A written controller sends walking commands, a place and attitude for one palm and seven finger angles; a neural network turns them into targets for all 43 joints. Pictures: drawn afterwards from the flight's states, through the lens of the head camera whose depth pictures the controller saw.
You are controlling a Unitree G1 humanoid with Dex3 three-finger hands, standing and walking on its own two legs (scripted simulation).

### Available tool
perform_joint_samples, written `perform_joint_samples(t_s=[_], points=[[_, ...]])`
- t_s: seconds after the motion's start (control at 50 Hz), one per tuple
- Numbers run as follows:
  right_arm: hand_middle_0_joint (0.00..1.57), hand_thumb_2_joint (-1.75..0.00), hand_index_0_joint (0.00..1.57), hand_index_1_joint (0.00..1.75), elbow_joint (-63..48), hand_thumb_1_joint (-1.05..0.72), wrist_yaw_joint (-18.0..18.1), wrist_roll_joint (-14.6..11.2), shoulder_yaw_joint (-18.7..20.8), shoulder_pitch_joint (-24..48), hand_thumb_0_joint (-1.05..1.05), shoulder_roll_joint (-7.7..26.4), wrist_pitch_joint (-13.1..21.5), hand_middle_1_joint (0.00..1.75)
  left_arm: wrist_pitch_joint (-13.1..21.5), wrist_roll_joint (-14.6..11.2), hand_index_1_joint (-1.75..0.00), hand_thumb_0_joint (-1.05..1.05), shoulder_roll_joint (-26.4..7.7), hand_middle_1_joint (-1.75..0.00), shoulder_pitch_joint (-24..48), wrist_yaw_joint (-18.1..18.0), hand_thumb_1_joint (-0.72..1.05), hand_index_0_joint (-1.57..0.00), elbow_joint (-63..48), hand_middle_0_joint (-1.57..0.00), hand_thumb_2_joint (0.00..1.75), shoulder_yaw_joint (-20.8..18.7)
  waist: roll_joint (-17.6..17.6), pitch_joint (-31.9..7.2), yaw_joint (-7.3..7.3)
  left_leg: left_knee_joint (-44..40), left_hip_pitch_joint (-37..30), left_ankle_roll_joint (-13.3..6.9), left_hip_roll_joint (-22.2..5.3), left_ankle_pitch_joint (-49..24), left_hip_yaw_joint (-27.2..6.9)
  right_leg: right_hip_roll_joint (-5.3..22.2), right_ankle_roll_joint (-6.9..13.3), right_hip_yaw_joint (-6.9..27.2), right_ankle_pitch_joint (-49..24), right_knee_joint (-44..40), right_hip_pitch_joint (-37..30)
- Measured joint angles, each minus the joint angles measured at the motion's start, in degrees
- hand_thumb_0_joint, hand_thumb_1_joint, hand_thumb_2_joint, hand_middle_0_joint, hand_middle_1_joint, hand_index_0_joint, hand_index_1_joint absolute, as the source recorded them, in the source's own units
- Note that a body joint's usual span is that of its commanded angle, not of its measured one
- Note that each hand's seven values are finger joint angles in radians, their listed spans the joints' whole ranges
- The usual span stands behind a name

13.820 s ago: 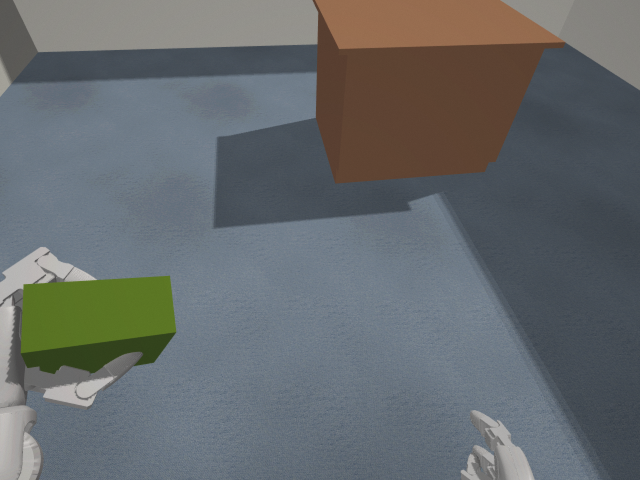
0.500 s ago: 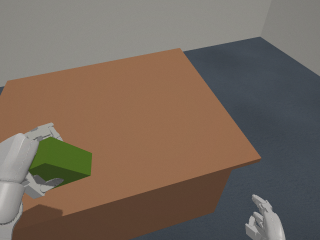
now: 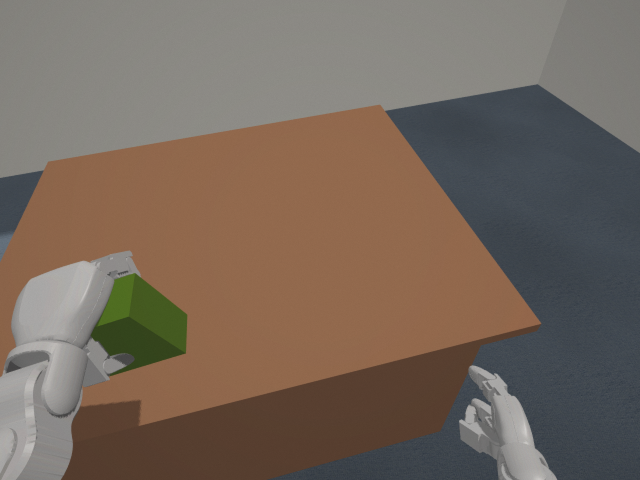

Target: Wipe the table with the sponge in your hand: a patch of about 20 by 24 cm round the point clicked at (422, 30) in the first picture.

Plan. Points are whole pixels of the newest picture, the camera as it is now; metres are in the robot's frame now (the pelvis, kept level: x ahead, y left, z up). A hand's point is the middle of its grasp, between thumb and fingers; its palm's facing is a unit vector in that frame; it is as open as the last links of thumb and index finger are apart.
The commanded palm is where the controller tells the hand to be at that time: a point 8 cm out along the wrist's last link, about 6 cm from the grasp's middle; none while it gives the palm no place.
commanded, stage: turn the palm down, sponge in hand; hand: left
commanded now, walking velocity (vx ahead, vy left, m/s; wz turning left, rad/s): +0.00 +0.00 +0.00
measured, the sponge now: (122, 336) +0.22 +0.28 +0.09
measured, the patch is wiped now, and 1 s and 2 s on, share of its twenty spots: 0.00 0.00 0.00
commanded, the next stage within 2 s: move the sponge above the wiping area in 0.68 s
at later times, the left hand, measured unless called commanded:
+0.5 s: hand (111, 334) +0.21 +0.28 +0.12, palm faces +0.06 -0.08 -1.00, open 9.3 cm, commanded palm +0.18 +0.27 +0.18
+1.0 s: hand (113, 330) +0.22 +0.29 +0.10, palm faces +0.04 -0.09 -1.00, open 9.3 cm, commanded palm +0.19 +0.27 +0.17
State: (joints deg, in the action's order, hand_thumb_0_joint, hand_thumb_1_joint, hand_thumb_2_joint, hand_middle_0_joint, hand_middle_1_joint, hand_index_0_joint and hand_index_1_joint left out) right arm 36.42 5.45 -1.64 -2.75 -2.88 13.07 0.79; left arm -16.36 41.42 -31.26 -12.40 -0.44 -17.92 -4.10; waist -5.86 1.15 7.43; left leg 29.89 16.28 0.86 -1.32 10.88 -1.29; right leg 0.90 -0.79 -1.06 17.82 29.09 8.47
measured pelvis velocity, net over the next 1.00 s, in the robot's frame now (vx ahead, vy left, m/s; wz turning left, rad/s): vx -0.01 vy -0.01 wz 0.00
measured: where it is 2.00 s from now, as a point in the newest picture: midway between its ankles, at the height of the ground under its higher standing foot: outside the picture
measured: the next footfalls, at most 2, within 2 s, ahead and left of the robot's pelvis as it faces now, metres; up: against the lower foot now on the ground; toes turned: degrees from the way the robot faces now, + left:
none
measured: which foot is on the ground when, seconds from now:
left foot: down 0.00-1.00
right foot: down 0.00-1.00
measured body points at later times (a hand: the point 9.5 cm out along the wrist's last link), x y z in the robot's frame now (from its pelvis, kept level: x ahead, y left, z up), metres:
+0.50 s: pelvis -0.01 -0.01 +0.00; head -0.03 -0.06 +0.45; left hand +0.20 +0.28 +0.17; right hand +0.24 -0.21 -0.08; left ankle +0.06 +0.13 -0.73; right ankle -0.02 -0.13 -0.73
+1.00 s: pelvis -0.01 -0.01 +0.00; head -0.02 -0.05 +0.45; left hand +0.21 +0.29 +0.16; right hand +0.24 -0.20 -0.08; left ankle +0.06 +0.13 -0.73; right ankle -0.02 -0.13 -0.73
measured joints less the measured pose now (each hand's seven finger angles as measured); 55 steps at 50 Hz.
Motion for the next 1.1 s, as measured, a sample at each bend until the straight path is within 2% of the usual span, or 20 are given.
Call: perform_joint_samples(t_s=[0.14,0.32,0.5,0.88,1.0,1.1], points=[[0.20,-0.89,0.20,0.30,1.34,-0.90,-0.43,0.02,0.45,0.66,0.02,0.63,-0.11,0.30,-0.54,3.96,-1.39,-0.01,0.44,-1.39,1.09,0.79,-0.43,-0.81,1.77,-0.81,1.05,2.00,-0.74,0.07,0.21,-1.11,-1.20,0.11,-0.01,-0.78,-0.23,-0.05,0.19,-0.24,-0.50,-0.71,-1.08],[0.20,-0.89,0.20,0.30,2.53,-0.91,-0.98,-0.06,0.92,1.39,0.02,1.15,-0.29,0.30,-1.07,7.69,-1.39,-0.01,0.75,-1.39,2.94,1.89,-0.43,-0.81,5.75,-0.81,1.06,3.62,-1.49,0.15,0.29,-2.11,-2.43,0.47,-0.38,-1.55,-0.42,-0.45,0.63,-0.37,-0.90,-1.05,-1.99],[0.20,-0.89,0.20,0.30,3.02,-0.91,-1.04,0.09,1.52,1.42,0.02,1.23,0.26,0.30,0.91,8.07,-1.39,-0.01,1.22,-1.39,2.85,2.04,-0.43,-0.81,5.99,-0.81,1.06,3.90,-1.72,0.37,0.31,-2.59,-3.20,0.71,-0.68,-1.89,-0.51,-0.76,0.90,-0.41,-1.15,-1.32,-2.63],[0.20,-0.89,0.20,0.30,3.54,-0.91,-1.00,0.01,1.58,1.18,0.02,0.92,0.52,0.30,0.84,8.32,-1.39,-0.01,1.63,-1.39,3.62,1.57,-0.43,-0.81,7.44,-0.81,1.06,4.00,-1.48,0.63,0.35,-2.89,-3.34,0.46,-0.41,-1.99,-0.20,-0.47,0.60,-0.10,-1.33,-1.62,-2.71],[0.20,-0.89,0.20,0.30,3.73,-0.91,-0.73,-0.16,1.38,1.25,0.02,0.80,0.48,0.30,0.01,9.00,-1.39,-0.01,2.36,-1.39,6.13,1.86,-0.43,-0.81,10.30,-0.81,1.06,4.86,-1.22,0.87,0.37,-2.99,-3.10,0.31,-0.12,-2.08,-0.32,-0.22,0.48,-0.23,-1.33,-1.68,-2.53],[0.20,-0.89,0.20,0.30,3.63,-0.91,-1.02,0.06,1.37,1.25,0.02,0.43,0.56,0.30,0.86,9.66,-1.39,-0.01,2.96,-1.39,6.23,1.59,-0.43,-0.81,10.07,-0.81,1.06,5.43,-0.99,0.86,0.13,-2.92,-2.90,0.23,-0.11,-1.93,-0.16,-0.18,0.45,-0.06,-1.31,-1.76,-2.33]])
